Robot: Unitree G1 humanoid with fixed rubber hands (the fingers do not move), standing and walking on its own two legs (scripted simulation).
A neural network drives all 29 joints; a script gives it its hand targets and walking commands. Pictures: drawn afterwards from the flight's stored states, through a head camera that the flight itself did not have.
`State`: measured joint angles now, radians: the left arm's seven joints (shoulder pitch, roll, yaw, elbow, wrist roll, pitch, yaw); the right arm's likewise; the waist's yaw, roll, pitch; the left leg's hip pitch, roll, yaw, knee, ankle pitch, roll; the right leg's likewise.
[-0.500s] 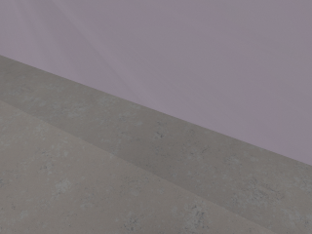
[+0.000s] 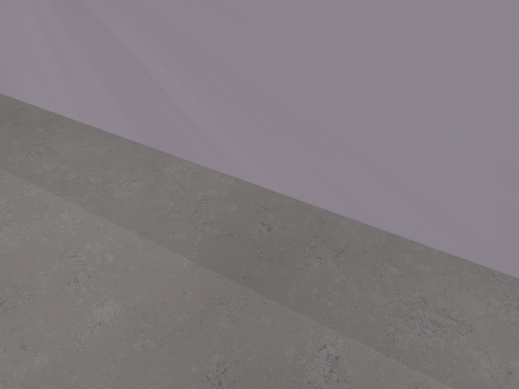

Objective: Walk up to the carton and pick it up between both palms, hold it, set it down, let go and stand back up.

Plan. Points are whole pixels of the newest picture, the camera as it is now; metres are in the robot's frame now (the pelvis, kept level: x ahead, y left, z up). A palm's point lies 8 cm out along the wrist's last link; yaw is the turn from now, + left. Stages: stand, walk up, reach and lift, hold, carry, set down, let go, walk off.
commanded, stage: stand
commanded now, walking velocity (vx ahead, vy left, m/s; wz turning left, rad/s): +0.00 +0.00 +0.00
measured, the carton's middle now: out of the picture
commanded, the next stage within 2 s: walk up in 0.52 s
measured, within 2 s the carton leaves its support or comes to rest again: neither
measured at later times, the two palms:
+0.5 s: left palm out of the picture -0.02 +0.20 -0.14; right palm out of the picture -0.03 -0.20 -0.15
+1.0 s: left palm out of the picture -0.07 +0.27 -0.16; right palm out of the picture +0.07 -0.20 -0.13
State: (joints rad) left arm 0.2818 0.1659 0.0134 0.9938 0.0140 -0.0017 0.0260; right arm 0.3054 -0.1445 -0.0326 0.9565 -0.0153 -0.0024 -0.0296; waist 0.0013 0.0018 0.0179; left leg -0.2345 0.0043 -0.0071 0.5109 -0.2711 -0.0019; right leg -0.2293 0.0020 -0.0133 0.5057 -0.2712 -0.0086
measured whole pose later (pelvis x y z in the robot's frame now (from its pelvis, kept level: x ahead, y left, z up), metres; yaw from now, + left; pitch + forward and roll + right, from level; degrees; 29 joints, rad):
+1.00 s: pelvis -0.02 +0.03 -0.01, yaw +13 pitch +1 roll -2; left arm 0.25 0.21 0.07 1.06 0.04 0.00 0.09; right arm 0.22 -0.17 -0.07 0.98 -0.02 0.02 -0.02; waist 0.00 -0.03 0.05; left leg -0.41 0.05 0.06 0.81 -0.43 -0.01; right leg -0.28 -0.12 -0.20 0.58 -0.30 0.04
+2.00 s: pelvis -0.02 -0.02 +0.01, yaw +42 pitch +1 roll +3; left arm 0.30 0.17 0.02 0.95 0.02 -0.03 0.04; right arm 0.22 -0.25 -0.11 0.96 -0.03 0.09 0.01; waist 0.00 0.03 0.04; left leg -0.48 0.03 -0.01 1.03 -0.33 -0.10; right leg -0.18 -0.09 -0.23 0.42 -0.27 -0.05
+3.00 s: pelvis -0.03 -0.04 +0.01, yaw +70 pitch +1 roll +2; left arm 0.14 0.20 0.04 0.90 0.01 0.02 0.04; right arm 0.28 -0.23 -0.09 0.95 -0.03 0.04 -0.02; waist -0.05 0.05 0.04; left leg -0.44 -0.09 -0.10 0.79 -0.44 -0.02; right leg -0.22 -0.02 -0.07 0.47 -0.28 -0.04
